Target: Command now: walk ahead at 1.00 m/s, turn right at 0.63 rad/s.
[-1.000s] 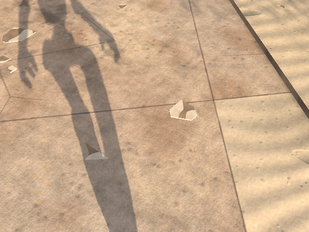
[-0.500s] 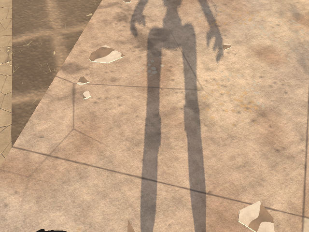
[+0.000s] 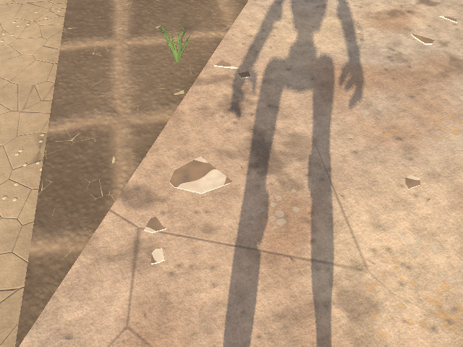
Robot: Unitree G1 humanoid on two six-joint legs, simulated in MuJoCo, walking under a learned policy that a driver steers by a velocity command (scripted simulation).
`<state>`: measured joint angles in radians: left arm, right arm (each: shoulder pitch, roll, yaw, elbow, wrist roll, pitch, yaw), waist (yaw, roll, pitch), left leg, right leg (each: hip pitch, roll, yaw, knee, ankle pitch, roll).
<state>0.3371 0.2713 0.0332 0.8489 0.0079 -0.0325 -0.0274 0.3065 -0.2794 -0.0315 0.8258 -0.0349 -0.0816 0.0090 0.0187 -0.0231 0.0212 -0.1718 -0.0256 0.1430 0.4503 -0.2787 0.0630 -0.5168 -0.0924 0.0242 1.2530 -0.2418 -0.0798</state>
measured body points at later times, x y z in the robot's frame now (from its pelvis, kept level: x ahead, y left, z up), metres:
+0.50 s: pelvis +0.46 -0.09 +0.00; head +0.49 -0.09 +0.44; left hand +0.56 +0.19 -0.13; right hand +0.61 -0.38 -0.06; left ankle +0.66 +0.05 -0.66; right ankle +0.41 -0.08 -0.74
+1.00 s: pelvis +0.73 -0.13 +0.00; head +0.75 -0.15 +0.45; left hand +1.01 -0.02 -0.11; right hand +0.67 -0.40 -0.13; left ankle +0.85 -0.12 -0.74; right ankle +0.68 -0.30 -0.71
